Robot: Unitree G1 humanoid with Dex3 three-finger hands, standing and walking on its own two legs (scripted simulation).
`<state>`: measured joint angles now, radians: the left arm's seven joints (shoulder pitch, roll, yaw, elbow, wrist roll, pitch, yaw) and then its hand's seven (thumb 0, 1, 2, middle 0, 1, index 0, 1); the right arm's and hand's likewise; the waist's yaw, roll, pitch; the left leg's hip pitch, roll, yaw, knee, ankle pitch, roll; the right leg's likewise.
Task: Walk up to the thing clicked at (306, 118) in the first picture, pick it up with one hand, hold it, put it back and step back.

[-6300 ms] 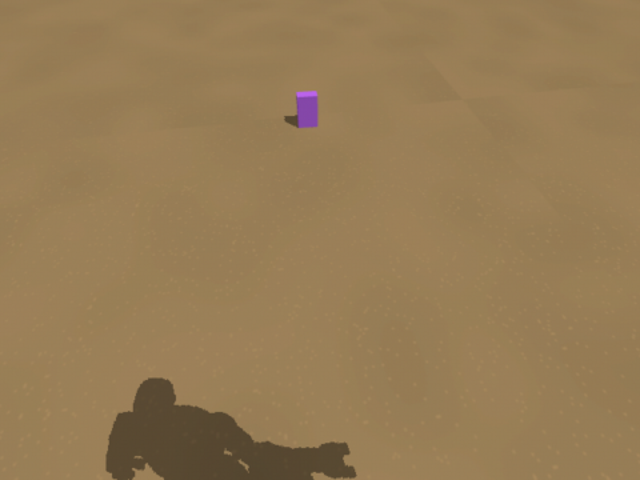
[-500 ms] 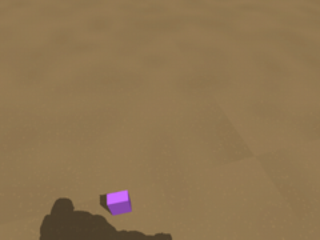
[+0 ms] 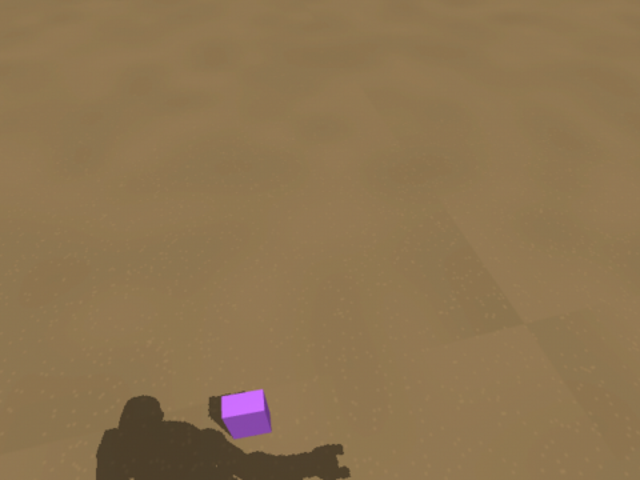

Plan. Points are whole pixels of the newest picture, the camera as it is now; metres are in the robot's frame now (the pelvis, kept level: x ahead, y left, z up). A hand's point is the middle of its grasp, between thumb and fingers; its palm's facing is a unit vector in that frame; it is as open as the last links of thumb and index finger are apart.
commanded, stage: walk up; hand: left
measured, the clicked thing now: (247, 415) +0.43 +0.23 -0.69
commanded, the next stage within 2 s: stand in 0.68 s
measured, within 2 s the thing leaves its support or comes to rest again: neither
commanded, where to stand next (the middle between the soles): +0.09 +0.01 m, yaw +1 degrees
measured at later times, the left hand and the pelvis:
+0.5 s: hand out of the picture +0.09 +0.25 -0.15, palm faces -0.01 -0.94 -0.33, open 7.4 cm; pelvis +0.00 +0.00 +0.00, yaw +0 degrees
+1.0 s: hand out of the picture +0.09 +0.25 -0.15, palm faces -0.02 -0.94 -0.35, open 7.4 cm; pelvis +0.01 -0.01 +0.00, yaw +0 degrees
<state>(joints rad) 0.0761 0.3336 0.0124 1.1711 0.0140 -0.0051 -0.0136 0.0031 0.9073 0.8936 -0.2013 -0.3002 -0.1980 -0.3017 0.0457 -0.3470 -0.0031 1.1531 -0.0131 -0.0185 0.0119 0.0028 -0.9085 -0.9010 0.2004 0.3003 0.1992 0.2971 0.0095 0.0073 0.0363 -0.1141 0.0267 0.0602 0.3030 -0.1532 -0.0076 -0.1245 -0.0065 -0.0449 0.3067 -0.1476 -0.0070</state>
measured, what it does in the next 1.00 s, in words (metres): stands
